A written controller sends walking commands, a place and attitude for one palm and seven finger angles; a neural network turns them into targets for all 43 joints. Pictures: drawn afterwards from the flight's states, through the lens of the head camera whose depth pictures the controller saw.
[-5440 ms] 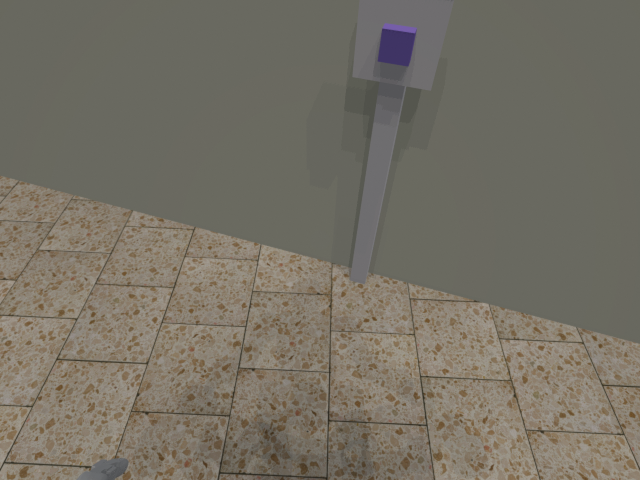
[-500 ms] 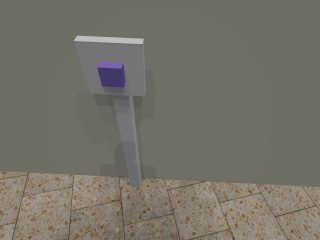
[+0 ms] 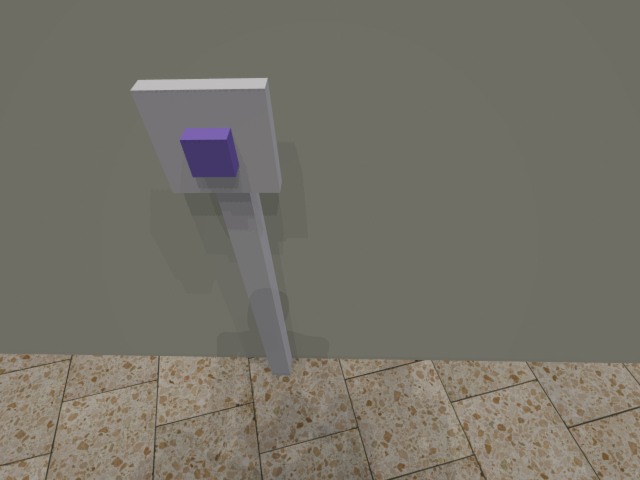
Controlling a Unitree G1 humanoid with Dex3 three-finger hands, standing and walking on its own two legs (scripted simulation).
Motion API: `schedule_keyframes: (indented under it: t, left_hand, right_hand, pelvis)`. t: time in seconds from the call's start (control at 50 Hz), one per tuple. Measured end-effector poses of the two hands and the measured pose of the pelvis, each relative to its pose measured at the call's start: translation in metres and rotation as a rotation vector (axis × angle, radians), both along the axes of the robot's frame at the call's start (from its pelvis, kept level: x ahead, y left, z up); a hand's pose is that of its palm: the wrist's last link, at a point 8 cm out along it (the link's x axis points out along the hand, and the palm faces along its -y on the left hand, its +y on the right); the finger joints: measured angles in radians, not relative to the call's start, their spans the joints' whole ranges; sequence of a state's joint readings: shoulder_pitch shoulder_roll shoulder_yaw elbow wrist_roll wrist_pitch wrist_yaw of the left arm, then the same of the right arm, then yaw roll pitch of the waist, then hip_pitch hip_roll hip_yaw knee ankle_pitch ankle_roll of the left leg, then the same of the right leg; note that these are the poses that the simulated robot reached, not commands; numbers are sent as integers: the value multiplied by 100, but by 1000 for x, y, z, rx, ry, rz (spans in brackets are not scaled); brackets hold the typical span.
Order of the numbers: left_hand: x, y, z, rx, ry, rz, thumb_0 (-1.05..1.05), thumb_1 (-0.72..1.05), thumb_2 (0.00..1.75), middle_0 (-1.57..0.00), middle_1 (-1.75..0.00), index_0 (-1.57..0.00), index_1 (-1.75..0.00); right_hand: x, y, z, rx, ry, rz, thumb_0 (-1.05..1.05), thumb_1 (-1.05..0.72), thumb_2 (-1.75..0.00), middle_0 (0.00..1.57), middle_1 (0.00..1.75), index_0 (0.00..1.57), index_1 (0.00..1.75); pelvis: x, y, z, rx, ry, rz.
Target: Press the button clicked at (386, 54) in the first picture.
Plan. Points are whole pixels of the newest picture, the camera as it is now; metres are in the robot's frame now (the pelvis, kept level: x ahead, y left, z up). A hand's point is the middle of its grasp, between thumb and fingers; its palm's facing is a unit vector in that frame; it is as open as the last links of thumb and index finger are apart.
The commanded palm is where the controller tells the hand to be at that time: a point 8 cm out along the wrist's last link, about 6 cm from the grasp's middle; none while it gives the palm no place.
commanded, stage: look again from close up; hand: left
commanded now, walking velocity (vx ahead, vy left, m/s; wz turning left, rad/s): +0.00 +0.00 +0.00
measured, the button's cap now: (211, 151) +0.52 +0.19 +0.15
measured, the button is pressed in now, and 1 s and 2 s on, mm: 0 0 0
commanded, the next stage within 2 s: raise the hand and make a fist in 0.20 s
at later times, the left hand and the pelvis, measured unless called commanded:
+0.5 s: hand (205, 419) +0.20 +0.16 -0.01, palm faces +0.24 -0.97 -0.09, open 6.9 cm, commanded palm +0.11 +0.20 -0.04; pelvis -0.01 -0.03 -0.01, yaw +2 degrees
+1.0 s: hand (193, 433) +0.17 +0.16 +0.01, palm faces -0.02 -1.00 -0.03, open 3.6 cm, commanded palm +0.13 +0.22 +0.03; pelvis -0.03 -0.03 -0.05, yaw +3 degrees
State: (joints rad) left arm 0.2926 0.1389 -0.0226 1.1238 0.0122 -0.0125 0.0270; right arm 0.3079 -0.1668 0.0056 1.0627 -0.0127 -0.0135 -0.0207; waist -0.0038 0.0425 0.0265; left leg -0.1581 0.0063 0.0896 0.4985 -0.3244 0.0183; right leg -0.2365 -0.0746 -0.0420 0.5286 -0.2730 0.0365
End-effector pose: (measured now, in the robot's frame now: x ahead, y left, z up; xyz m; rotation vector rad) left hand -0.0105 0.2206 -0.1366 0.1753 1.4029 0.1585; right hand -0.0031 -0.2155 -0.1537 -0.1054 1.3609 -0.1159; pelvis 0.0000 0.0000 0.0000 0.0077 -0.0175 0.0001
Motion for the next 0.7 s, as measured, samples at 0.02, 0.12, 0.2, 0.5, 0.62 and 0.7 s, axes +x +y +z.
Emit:
schedule_keyframes:
  t: [0.02, 0.12, 0.2, 0.5, 0.62, 0.7]
  left_hand:
    - [1, -1, 1, 1, -2, -2, 1, 91, 90, -20, -30, -20, -29]
    - [10, -9, 2, 1, -12, -8, 0, 91, 90, -20, -30, -20, -29]
    - [17, -14, 3, 4, -18, -11, 1, 92, 90, -20, -30, -20, -29]
    - [174, -17, 136, 22, -1105, 40, 2, 94, 90, -29, -39, -28, -39]
    - [172, -38, 141, -162, -1423, -167, 1, 92, 90, -42, -54, -41, -53]
    - [140, -31, 113, -186, -1312, -116, 1, 91, 90, -52, -65, -52, -64]
  right_hand:
    - [1, -2, 0, 0, -1, 0, 1, -92, -90, 20, 30, 20, 30]
    - [5, -11, 1, 0, 5, 0, 1, -92, -90, 20, 30, 20, 30]
    - [6, -18, 2, -1, 17, 0, 1, -92, -90, 20, 30, 20, 30]
    - [103, -71, 38, -141, -540, 16, 2, -91, -90, 20, 30, 20, 30]
    - [179, -85, 70, -169, -854, 104, 1, -91, -90, 20, 30, 20, 30]
    - [210, -78, 83, -176, -945, 160, 1, -91, -90, 20, 30, 20, 30]
  pelvis:
    - [0, -2, 0, 1, 0, -1]
    - [3, -10, 2, 4, 3, -4]
    - [5, -17, 3, 5, 7, -3]
    - [-5, -32, -12, 6, 89, 35]
    - [-20, -39, -42, 17, 171, 18]
    - [-24, -41, -55, 11, 183, 30]
